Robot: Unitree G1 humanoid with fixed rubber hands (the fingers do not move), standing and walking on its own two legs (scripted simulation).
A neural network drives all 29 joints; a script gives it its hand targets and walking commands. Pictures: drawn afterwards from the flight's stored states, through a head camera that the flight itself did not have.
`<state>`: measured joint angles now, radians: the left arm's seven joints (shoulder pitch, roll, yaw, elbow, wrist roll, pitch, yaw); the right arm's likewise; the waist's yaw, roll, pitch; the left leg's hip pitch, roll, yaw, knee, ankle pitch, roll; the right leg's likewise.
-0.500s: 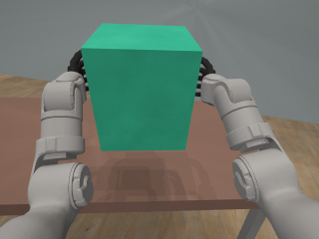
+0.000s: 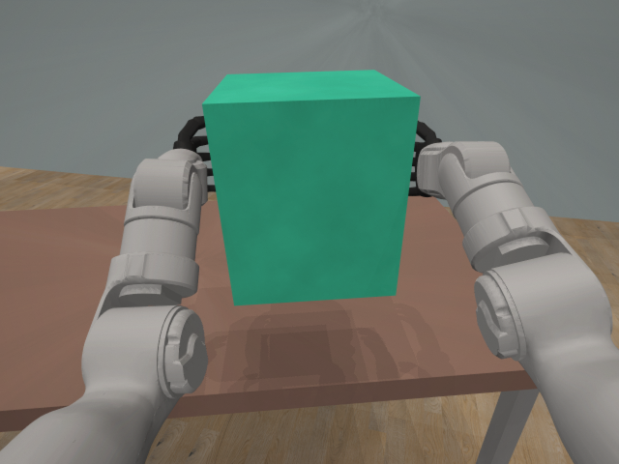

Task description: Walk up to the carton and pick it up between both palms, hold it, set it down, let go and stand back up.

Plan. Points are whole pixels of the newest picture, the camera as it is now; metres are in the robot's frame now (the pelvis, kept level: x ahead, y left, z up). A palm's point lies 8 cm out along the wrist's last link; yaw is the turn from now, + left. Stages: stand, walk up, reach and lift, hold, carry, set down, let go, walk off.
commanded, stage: hold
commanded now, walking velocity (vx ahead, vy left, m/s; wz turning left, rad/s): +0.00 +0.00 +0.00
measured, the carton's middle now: (308, 180) +0.39 -0.02 +0.28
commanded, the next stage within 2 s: none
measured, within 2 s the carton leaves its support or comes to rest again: neither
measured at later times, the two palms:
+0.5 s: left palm (182, 162) +0.37 +0.14 +0.32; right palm (414, 170) +0.38 -0.16 +0.29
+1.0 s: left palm (152, 166) +0.36 +0.17 +0.32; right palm (399, 153) +0.36 -0.13 +0.32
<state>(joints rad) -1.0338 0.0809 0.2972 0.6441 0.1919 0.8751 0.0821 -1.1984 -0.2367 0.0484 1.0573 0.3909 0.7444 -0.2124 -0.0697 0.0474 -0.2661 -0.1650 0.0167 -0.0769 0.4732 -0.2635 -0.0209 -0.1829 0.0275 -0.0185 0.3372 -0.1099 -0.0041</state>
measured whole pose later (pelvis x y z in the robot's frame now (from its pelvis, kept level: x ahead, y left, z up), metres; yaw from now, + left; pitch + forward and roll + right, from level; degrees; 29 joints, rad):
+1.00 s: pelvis +0.01 -0.01 +0.00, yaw +2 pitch -3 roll -2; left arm -1.04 0.14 0.31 0.58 0.20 0.91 0.01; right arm -1.17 -0.16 -0.04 0.90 0.36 0.81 -0.30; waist -0.09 -0.02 -0.27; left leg -0.16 0.02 -0.11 0.48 -0.28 -0.03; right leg -0.17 0.03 -0.05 0.35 -0.14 -0.01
